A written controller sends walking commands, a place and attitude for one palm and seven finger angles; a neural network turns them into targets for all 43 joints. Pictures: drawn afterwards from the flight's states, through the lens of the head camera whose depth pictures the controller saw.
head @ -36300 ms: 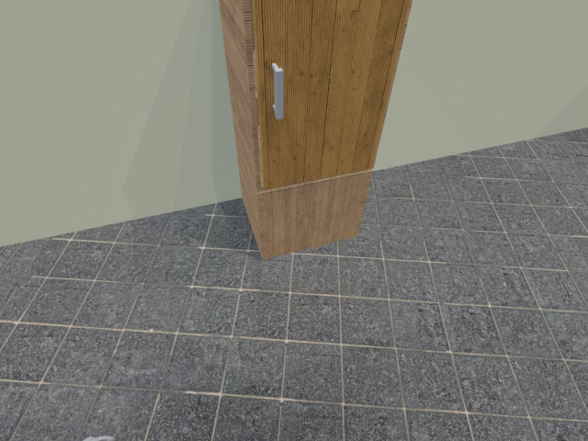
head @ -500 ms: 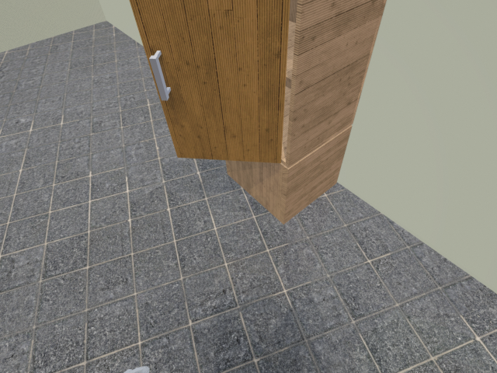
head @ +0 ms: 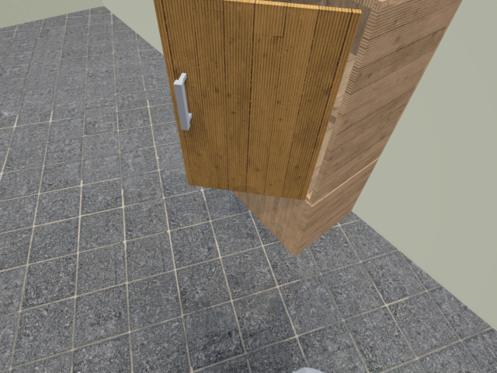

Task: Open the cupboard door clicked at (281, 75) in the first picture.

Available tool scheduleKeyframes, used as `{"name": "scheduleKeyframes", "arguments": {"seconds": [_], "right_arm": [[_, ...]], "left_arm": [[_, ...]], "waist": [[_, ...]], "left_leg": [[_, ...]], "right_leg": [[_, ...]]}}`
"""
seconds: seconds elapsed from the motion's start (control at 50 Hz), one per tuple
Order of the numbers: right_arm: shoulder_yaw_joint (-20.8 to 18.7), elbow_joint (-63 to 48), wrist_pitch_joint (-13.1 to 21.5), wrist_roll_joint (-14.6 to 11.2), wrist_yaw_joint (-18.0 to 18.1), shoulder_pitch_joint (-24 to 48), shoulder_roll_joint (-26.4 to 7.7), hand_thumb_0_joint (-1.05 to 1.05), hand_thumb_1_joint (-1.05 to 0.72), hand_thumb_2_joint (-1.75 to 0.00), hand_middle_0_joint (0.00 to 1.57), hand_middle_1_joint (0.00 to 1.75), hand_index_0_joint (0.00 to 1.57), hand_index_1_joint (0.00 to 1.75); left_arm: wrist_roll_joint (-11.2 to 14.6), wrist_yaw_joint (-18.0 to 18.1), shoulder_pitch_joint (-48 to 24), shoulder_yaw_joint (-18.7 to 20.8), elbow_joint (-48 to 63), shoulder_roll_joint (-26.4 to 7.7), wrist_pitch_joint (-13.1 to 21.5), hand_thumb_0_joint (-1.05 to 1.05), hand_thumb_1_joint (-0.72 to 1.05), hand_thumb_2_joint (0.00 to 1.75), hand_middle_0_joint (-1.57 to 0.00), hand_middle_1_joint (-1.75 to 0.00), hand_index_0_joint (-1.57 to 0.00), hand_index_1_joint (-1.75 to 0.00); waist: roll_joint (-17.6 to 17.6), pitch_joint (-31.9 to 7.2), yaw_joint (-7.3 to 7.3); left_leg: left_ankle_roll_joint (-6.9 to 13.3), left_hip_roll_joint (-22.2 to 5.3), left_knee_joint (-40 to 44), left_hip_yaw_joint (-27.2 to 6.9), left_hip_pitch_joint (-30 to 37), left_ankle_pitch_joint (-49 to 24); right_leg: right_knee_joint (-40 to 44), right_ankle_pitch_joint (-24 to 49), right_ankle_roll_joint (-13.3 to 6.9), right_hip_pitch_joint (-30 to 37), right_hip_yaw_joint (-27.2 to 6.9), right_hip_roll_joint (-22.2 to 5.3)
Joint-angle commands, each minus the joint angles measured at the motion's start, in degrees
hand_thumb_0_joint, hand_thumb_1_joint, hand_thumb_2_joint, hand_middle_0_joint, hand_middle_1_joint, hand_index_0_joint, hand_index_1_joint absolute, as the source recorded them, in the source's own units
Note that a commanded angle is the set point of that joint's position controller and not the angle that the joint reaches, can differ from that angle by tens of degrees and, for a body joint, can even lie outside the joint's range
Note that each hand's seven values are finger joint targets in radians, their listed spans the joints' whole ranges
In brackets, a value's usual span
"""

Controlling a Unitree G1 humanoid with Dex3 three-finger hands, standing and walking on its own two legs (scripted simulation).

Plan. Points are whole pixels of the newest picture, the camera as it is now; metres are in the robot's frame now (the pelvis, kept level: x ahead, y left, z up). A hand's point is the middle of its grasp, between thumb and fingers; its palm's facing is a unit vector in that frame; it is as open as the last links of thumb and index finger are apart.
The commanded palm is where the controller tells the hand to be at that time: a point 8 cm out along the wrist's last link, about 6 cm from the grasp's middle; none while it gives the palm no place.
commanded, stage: take the last steps up to it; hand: left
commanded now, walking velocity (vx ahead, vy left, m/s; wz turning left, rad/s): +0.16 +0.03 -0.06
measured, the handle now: (184, 102) +0.69 +0.23 +0.02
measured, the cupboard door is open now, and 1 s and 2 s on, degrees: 43 43 43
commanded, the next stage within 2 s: come to a stop and stand still in 0.04 s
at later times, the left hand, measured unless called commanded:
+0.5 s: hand (164, 341) +0.19 +0.18 -0.17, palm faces +0.00 -0.98 -0.19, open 7.3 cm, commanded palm none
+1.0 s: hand out of the picture +0.10 +0.19 -0.18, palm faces -0.01 -0.98 -0.19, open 7.3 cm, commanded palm none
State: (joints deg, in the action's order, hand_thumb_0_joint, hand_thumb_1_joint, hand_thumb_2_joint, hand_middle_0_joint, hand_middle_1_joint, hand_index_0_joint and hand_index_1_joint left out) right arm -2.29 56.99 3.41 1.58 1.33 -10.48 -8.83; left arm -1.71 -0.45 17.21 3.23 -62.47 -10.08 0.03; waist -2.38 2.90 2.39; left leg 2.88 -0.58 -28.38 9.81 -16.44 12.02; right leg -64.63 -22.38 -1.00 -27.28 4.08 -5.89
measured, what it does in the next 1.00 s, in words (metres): steps on the spot: right foot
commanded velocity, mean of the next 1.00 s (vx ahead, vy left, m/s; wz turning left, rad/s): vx -0.08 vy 0.01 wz -0.01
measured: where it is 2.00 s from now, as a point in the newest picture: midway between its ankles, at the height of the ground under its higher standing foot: outside the picture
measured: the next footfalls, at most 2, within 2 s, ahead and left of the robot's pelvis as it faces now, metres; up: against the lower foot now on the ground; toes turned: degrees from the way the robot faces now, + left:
right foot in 0.20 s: +0.20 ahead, -0.09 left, +0.00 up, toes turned -3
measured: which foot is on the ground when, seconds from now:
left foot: down 0.00-1.00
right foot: up 0.00-0.18, down 0.20-1.00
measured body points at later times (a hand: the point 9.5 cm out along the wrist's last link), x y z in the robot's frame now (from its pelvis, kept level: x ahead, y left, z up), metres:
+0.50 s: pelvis +0.11 +0.00 +0.00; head +0.13 +0.01 +0.45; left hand +0.19 +0.23 -0.15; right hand +0.09 -0.22 -0.16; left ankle +0.05 +0.10 -0.73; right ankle +0.11 -0.10 -0.72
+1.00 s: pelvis +0.09 +0.02 +0.00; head +0.10 +0.02 +0.45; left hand +0.10 +0.25 -0.16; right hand +0.15 -0.21 -0.15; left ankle +0.07 +0.12 -0.73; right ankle +0.10 -0.11 -0.73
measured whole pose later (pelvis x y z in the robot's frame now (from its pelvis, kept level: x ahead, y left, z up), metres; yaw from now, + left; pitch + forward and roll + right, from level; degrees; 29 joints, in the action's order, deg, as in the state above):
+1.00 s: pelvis +0.09 +0.02 +0.00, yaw -1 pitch -1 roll +0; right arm -1.0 55.2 0.4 1.0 1.1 -13.1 -9.9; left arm -1.4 1.6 16.3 -0.7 -60.8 -9.6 -0.6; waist 0.0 1.4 0.7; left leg 1.7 -0.1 -31.3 3.9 -11.5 19.3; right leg -30.8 -15.0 0.3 -15.1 1.5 -1.2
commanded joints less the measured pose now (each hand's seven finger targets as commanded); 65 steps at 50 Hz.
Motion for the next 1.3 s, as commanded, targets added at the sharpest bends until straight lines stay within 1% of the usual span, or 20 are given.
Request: {"name": "scheduleKeyframes", "arguments": {"seconds": [0.0,0.08,0.14,0.18,0.2,0.24,0.28,0.32,0.38,0.46,0.54,0.6,0.64,0.74,0.8,0.82,0.84,0.9,1.04,1.28], "right_arm": [[-0.8,-0.1,0.4,0.3,-0.1,-6.5,-7.5,0.00,-0.90,-0.90,0.20,0.30,0.20,0.30],[-0.9,0.9,-0.4,0.3,-0.4,-6.4,-8.2,0.00,-0.90,-0.90,0.20,0.30,0.20,0.30],[-0.1,1.6,-0.9,-0.3,-0.4,-5.7,-6.5,0.00,-0.90,-0.90,0.20,0.30,0.20,0.30],[0.8,1.4,-1.3,-0.7,-0.6,-8.6,-3.6,0.00,-0.90,-0.90,0.20,0.30,0.20,0.30],[1.0,2.9,-2.0,-0.8,-0.3,-10.2,-3.7,0.00,-0.90,-0.90,0.20,0.30,0.20,0.30],[1.0,4.8,-2.9,-1.2,0.1,-11.6,-3.6,0.00,-0.90,-0.90,0.20,0.30,0.20,0.30],[0.7,6.2,-3.2,-1.6,0.5,-12.9,-3.8,0.00,-0.90,-0.90,0.20,0.30,0.20,0.30],[0.2,5.8,-3.5,-1.2,0.8,-11.8,-5.5,0.00,-0.90,-0.90,0.20,0.30,0.20,0.30],[-0.8,4.3,-4.3,-0.8,1.6,-11.6,-7.1,0.00,-0.90,-0.90,0.20,0.30,0.20,0.30],[-1.6,2.6,-4.5,0.0,1.8,-9.4,-9.1,0.00,-0.90,-0.90,0.20,0.30,0.20,0.30],[-2.0,1.1,-4.5,-0.2,1.8,-6.2,-9.4,0.00,-0.90,-0.90,0.20,0.30,0.20,0.30],[-2.1,0.6,-5.3,-1.3,1.2,-8.5,-5.5,0.00,-0.90,-0.90,0.20,0.30,0.20,0.30],[-1.5,0.2,-5.9,-1.4,1.0,-5.1,-4.3,0.00,-0.90,-0.90,0.20,0.30,0.20,0.30],[-0.4,3.2,-4.8,-1.4,0.6,-8.5,-2.9,0.00,-0.90,-0.90,0.20,0.30,0.20,0.30],[-0.3,2.1,-3.6,-0.6,0.6,-4.2,-8.2,0.00,-0.90,-0.90,0.20,0.30,0.20,0.30],[-1.1,-2.8,-3.1,-1.6,-0.1,3.1,-10.2,0.00,-0.90,-0.90,0.20,0.30,0.20,0.30],[-0.1,-4.1,-3.2,-1.2,-0.4,-0.9,-5.3,0.00,-0.90,-0.90,0.20,0.30,0.20,0.30],[0.4,-4.0,-1.9,-0.4,-0.5,-6.5,-6.4,0.00,-0.90,-0.90,0.20,0.30,0.20,0.30],[0.4,-4.8,-1.3,-0.6,0.2,-5.1,-9.1,0.00,-0.90,-0.90,0.20,0.30,0.20,0.30],[0.8,0.0,-0.7,-0.5,0.2,-5.2,-11.1,0.00,-0.90,-0.90,0.20,0.30,0.20,0.30]], "left_arm": [[0.3,-0.1,0.9,0.0,4.7,0.0,1.0,0.00,0.90,0.90,-0.20,-0.30,-0.20,-0.30],[0.1,-0.1,-1.0,0.0,6.1,-0.9,1.2,0.00,0.90,0.90,-0.20,-0.30,-0.20,-0.30],[0.0,0.4,1.8,0.3,5.0,-3.3,1.7,0.00,0.90,0.90,-0.20,-0.30,-0.20,-0.30],[0.6,1.3,2.7,0.4,4.1,-9.2,2.4,0.00,0.90,0.90,-0.20,-0.30,-0.20,-0.30],[1.1,1.6,1.6,-0.1,4.1,-9.5,2.7,0.00,0.90,0.90,-0.20,-0.30,-0.20,-0.30],[1.3,2.4,-3.1,-0.5,4.2,-8.3,2.7,0.00,0.90,0.90,-0.20,-0.30,-0.20,-0.30],[1.6,2.9,-4.0,-0.3,4.1,-8.1,2.0,0.00,0.90,0.90,-0.20,-0.30,-0.20,-0.30],[1.7,3.0,-3.3,0.1,4.6,-8.4,1.0,0.00,0.90,0.90,-0.20,-0.30,-0.20,-0.30],[1.5,2.9,-5.1,0.3,5.8,-7.4,-0.3,0.00,0.90,0.90,-0.20,-0.30,-0.20,-0.30],[1.2,2.4,-8.1,0.6,8.4,-4.6,-1.9,0.00,0.90,0.90,-0.20,-0.30,-0.20,-0.30],[1.0,2.2,-3.9,1.0,7.5,-4.8,-1.6,0.00,0.90,0.90,-0.20,-0.30,-0.20,-0.30],[0.5,2.5,-1.9,1.0,6.2,-9.7,-0.3,0.00,0.90,0.90,-0.20,-0.30,-0.20,-0.30],[0.7,2.8,-2.0,0.6,5.4,-9.1,0.3,0.00,0.90,0.90,-0.20,-0.30,-0.20,-0.30],[1.1,2.6,-5.7,0.2,4.9,-8.7,0.4,0.00,0.90,0.90,-0.20,-0.30,-0.20,-0.30],[1.4,2.0,-4.0,-0.8,4.9,-5.0,-0.2,0.00,0.90,0.90,-0.20,-0.30,-0.20,-0.30],[0.8,4.5,4.0,-1.4,2.7,-6.2,0.8,0.00,0.90,0.90,-0.20,-0.30,-0.20,-0.30],[0.7,4.2,0.5,-1.4,4.8,-9.5,1.5,0.00,0.90,0.90,-0.20,-0.30,-0.20,-0.30],[0.5,3.1,-1.8,-1.8,6.2,-7.8,1.2,0.00,0.90,0.90,-0.20,-0.30,-0.20,-0.30],[0.5,2.1,-0.3,-2.4,4.8,-6.4,0.8,0.00,0.90,0.90,-0.20,-0.30,-0.20,-0.30],[0.8,1.9,-3.4,-1.9,3.3,-10.0,1.4,0.00,0.90,0.90,-0.20,-0.30,-0.20,-0.30]], "waist": [[6.6,-1.5,-1.25],[6.2,-0.5,-0.92],[2.3,0.0,1.03],[-8.9,0.3,-0.76],[-8.6,-2.8,-1.75],[-11.1,-5.2,-3.11],[-5.5,-8.5,-3.36],[3.4,-9.7,-1.96],[7.2,-6.2,-2.42],[11.9,-1.4,-2.73],[10.6,-3.4,-1.02],[-6.9,-5.7,-2.65],[-10.7,-5.0,-1.48],[-3.7,-5.9,-4.58],[6.8,-3.4,-1.75],[6.5,-0.1,0.99],[6.6,-2.9,-2.85],[12.8,-2.2,-3.45],[4.0,1.4,-1.96],[2.6,-1.0,-2.16]], "left_leg": [[7.6,-15.8,18.2,-11.6,1.1,-2.9],[7.3,-15.1,16.0,-10.9,0.2,2.3],[2.2,-9.1,7.0,-6.7,-3.9,3.9],[-3.6,-1.2,-1.5,-2.1,-7.7,10.5],[-4.3,-1.4,-4.5,-3.9,-1.0,14.4],[-4.6,-2.6,-4.0,-6.5,1.3,12.8],[-4.8,-3.5,2.6,-6.5,2.7,-0.5],[-4.4,-5.8,2.2,-5.6,6.4,-20.4],[-2.0,-9.8,1.4,-8.1,10.2,-41.0],[5.2,-15.8,5.2,-14.4,10.0,-44.9],[3.3,-13.0,0.0,-11.9,10.0,-38.8],[-3.9,-1.7,-10.0,-4.5,1.7,2.7],[-4.1,-0.4,-18.7,-8.9,-1.0,21.8],[-4.2,-0.3,3.8,-7.7,8.8,2.7],[0.3,-10.6,9.3,-16.2,3.8,-4.3],[-2.6,-7.5,-3.4,-8.3,2.7,-3.1],[-3.2,-2.5,-2.4,-9.2,2.1,5.1],[-0.8,-7.0,5.4,-13.8,3.0,-3.7],[0.6,-6.9,10.9,-14.7,0.7,3.3],[0.3,-6.2,10.8,-12.8,4.9,-1.5]], "right_leg": [[12.6,3.4,0.4,1.7,-0.5,-1.3],[24.6,5.2,0.5,9.1,1.2,1.2],[36.9,11.2,0.2,19.9,-0.5,1.6],[45.4,27.7,-6.4,22.2,-17.2,-13.2],[46.9,34.3,-9.4,18.2,-18.1,-15.4],[42.6,51.7,-9.0,20.1,-12.2,-12.0],[35.9,61.2,-6.8,25.2,-8.0,-9.5],[32.8,55.3,-3.5,23.1,-5.2,-6.5],[28.4,40.3,-1.6,15.4,-2.2,-2.1],[22.2,-2.5,-0.2,7.3,-1.7,4.3],[31.1,10.6,-0.6,13.1,-2.4,3.9],[40.3,44.8,-7.1,19.6,-16.9,-11.0],[44.1,51.0,-11.6,19.1,-19.0,-13.2],[40.0,36.5,-6.3,16.7,-11.8,-6.3],[41.5,12.5,0.2,16.3,-6.4,1.5],[41.2,23.9,0.2,14.1,-8.4,-2.6],[41.2,21.3,-3.1,13.0,-15.1,-5.5],[36.3,9.2,-2.1,11.2,-7.0,1.3],[37.5,9.7,-0.8,12.8,-6.4,2.1],[39.1,14.0,-1.4,15.1,-7.8,0.5]]}}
